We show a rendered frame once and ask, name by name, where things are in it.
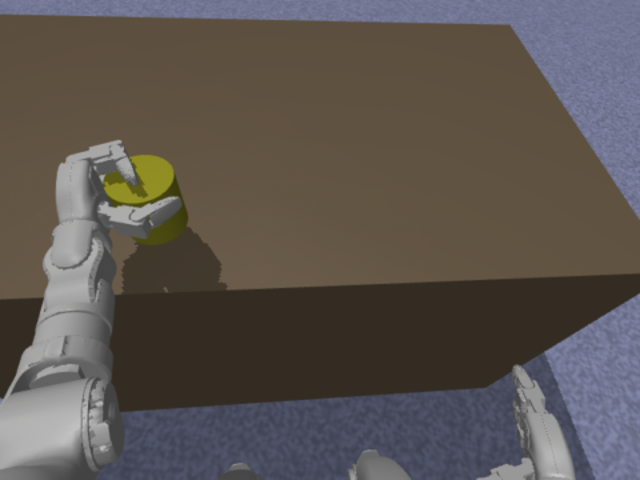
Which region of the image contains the can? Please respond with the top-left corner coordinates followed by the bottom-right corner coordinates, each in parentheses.
top-left (103, 155), bottom-right (188, 245)

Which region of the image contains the left robot arm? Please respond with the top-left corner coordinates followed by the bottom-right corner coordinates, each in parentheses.
top-left (0, 220), bottom-right (125, 480)

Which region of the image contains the right robot hand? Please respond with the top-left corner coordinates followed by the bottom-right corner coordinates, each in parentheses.
top-left (476, 365), bottom-right (576, 480)

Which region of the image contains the left robot hand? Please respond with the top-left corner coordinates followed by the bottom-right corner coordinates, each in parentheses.
top-left (55, 140), bottom-right (182, 239)

